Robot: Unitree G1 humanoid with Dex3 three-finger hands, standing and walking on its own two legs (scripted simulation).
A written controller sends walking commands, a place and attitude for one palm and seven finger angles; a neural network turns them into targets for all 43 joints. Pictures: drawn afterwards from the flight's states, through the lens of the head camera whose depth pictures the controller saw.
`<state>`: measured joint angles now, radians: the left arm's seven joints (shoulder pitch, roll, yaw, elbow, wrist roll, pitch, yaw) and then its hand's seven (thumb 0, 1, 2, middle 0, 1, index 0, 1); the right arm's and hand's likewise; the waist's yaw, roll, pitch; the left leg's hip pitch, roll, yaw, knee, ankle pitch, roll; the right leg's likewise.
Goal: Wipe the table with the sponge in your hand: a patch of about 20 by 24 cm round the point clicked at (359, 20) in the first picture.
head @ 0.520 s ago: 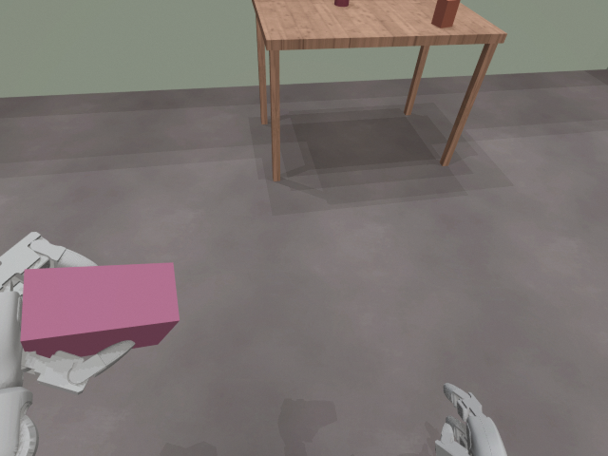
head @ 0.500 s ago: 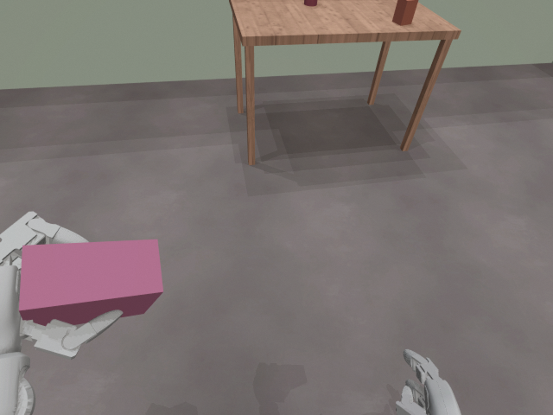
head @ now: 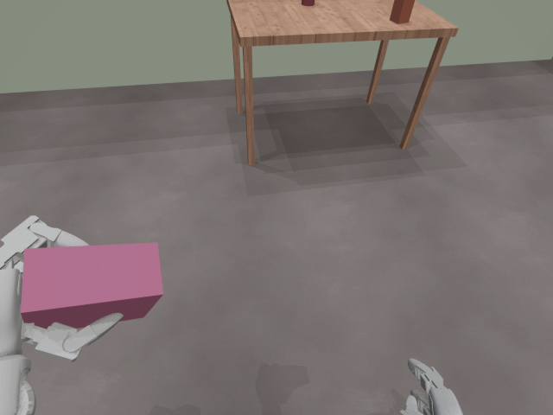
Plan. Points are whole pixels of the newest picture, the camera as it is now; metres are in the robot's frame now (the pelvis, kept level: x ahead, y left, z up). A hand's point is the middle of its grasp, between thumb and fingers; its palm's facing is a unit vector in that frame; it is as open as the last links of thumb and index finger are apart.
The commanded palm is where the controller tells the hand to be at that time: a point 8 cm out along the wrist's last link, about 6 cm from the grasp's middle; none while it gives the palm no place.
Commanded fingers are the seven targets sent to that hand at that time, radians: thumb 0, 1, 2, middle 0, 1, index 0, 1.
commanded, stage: walk to a spot facing it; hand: left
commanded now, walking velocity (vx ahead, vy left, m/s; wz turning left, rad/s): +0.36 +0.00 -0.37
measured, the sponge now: (113, 286) +0.22 +0.21 +0.14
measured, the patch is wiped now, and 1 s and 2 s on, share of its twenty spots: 0.00 0.00 0.00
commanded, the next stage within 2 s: none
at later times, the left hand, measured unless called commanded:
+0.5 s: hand (145, 229) +0.30 +0.19 +0.15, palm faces +0.31 -0.86 -0.40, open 10.3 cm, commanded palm +0.25 +0.24 +0.18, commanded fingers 0.00 0.10 1.30 -1.20 -1.60 -1.20 -1.60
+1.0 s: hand (232, 136) +0.49 +0.11 +0.16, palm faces +0.20 -0.82 -0.53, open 10.3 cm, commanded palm +0.43 +0.17 +0.18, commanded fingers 0.00 0.10 1.30 -1.20 -1.60 -1.20 -1.60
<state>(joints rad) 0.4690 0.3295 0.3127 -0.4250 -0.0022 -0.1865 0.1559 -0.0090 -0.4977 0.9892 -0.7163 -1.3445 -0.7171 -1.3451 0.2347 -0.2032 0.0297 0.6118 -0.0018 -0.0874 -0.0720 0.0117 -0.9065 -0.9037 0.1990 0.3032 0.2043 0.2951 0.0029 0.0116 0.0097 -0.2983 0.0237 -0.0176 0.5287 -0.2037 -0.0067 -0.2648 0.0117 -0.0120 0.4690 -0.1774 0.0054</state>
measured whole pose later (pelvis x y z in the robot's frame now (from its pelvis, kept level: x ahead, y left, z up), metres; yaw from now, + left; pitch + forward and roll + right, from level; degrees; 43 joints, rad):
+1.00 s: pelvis +0.22 -0.08 -0.02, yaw -12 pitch +0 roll -1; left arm 0.46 0.41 0.38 -0.51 0.00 -0.20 0.15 -0.01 -0.50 0.99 -0.72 -1.35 -0.72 -1.35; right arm 0.24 -0.14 0.03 0.60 0.00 -0.08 -0.05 0.01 -0.90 -0.90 0.20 0.30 0.21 0.30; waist -0.01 0.05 0.08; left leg -0.19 0.22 0.19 0.73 -0.44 -0.04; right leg -0.37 -0.05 -0.22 0.62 -0.24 -0.03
